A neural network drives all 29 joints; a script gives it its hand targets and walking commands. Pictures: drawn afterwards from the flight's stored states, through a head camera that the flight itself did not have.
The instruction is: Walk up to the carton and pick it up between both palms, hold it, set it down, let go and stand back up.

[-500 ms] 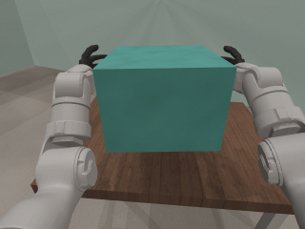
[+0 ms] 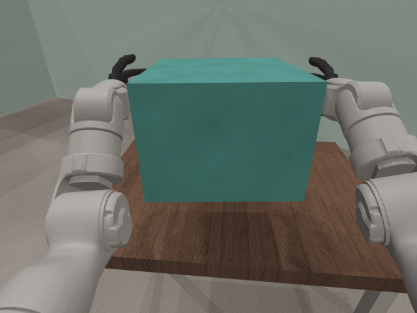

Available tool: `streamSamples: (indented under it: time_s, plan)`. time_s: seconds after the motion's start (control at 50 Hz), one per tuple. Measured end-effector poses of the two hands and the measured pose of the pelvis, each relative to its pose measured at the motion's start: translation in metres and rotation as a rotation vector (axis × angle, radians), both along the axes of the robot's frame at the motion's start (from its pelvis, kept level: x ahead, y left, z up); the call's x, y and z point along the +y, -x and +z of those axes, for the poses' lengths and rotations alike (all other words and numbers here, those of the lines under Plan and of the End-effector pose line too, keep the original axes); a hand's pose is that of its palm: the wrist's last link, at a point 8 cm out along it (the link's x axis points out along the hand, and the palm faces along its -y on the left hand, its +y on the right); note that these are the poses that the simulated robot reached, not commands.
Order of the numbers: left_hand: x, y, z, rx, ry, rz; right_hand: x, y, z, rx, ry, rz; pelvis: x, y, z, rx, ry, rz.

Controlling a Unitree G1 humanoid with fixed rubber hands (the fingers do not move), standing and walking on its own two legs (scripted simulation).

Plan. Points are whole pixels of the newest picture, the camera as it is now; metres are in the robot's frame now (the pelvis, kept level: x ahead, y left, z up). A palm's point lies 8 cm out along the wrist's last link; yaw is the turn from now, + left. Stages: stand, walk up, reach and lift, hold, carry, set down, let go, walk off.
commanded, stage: hold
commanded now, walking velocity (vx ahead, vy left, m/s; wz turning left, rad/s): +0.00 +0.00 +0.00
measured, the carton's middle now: (221, 118) +0.40 -0.01 +0.28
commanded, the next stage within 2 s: set down in 1.08 s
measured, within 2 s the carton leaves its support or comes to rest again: neither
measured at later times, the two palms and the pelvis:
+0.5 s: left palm (122, 100) +0.38 +0.17 +0.33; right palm (323, 98) +0.37 -0.18 +0.33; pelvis +0.01 +0.00 +0.00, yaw +0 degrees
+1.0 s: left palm (123, 107) +0.39 +0.18 +0.31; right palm (313, 105) +0.38 -0.17 +0.32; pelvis +0.02 +0.00 +0.00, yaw +1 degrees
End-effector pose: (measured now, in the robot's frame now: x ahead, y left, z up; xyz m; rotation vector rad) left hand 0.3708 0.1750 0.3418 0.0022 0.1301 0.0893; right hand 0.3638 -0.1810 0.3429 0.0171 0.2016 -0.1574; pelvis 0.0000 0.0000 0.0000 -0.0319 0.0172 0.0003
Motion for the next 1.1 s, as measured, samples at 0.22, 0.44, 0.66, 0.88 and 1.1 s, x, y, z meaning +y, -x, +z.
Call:
streamSamples:
  time_s: [0.22,0.44,0.66,0.88,1.1]
  plan:
    - [0.002,-0.006,-0.008,0.006,-0.009,-0.007,0.002,-0.005,-0.003,0.007,0.018,-0.003,0.000,-0.003,0.000,0.001,0.002,0.009]
    - [-0.001,-0.007,-0.014,0.000,-0.010,-0.008,-0.001,-0.005,-0.008,0.002,0.017,-0.004,0.002,-0.008,0.000,-0.013,0.004,0.005]
    - [0.003,-0.013,-0.018,0.032,0.022,0.000,0.003,-0.013,-0.012,0.030,0.019,-0.002,0.001,-0.007,0.000,-0.001,-0.001,0.000]
    - [0.009,-0.024,-0.022,0.012,0.021,-0.002,0.008,-0.024,-0.017,0.014,0.034,0.006,0.000,-0.015,0.001,-0.004,0.002,0.016]
    - [0.003,-0.020,-0.036,0.010,0.011,-0.012,0.003,-0.017,-0.029,0.012,0.034,-0.004,0.002,-0.019,0.000,-0.026,0.004,0.014]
